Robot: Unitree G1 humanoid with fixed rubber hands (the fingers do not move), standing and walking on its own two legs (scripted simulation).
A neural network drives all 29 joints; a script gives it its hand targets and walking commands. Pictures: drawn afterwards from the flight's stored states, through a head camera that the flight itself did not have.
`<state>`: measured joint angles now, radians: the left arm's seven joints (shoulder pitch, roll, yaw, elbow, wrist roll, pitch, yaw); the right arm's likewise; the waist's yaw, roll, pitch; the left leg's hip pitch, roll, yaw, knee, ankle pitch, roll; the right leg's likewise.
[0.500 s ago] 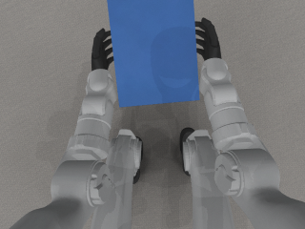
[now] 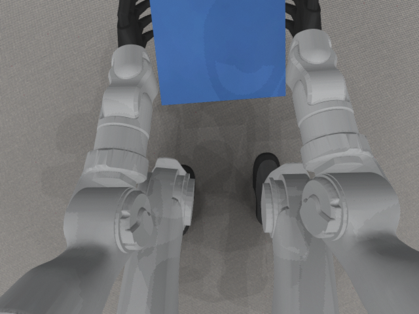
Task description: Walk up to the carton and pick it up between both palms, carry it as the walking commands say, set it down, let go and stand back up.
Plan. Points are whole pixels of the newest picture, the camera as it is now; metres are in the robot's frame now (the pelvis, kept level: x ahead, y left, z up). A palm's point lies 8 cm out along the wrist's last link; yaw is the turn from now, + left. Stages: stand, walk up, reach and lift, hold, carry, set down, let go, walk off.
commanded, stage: set down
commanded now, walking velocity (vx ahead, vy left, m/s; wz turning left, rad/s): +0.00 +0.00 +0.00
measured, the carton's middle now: (217, 37) +0.53 +0.02 -0.24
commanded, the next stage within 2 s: none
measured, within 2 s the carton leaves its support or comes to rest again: rests again in 1.34 s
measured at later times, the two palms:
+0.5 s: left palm (143, 41) +0.51 +0.15 -0.22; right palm (298, 22) +0.54 -0.10 -0.21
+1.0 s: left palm (147, 42) +0.51 +0.14 -0.23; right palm (300, 25) +0.54 -0.11 -0.22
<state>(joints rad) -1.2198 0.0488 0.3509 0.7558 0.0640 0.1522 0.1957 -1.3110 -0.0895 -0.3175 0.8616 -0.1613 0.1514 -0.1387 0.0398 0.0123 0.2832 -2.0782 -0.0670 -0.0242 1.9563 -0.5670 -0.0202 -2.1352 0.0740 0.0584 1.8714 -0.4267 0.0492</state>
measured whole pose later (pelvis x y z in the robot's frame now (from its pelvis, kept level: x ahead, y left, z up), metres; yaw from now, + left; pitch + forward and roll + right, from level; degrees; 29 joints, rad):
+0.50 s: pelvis +0.01 +0.00 -0.03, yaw +0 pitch +39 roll +0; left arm -1.29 0.07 0.37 0.79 0.05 0.20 0.19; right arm -1.42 -0.13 -0.31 0.96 -0.16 0.18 -0.12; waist 0.03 0.01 0.32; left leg -2.16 -0.08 -0.02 2.08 -0.61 -0.02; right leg -2.22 0.08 0.06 1.99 -0.46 0.05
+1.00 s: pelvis +0.01 +0.00 -0.04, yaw +1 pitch +42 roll +0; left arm -1.29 0.08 0.37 0.85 0.11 0.19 0.14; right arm -1.41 -0.14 -0.34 1.00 -0.16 0.18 -0.11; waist 0.03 0.01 0.27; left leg -2.21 -0.08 -0.02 2.10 -0.61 -0.03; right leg -2.28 0.08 0.06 2.02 -0.46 0.05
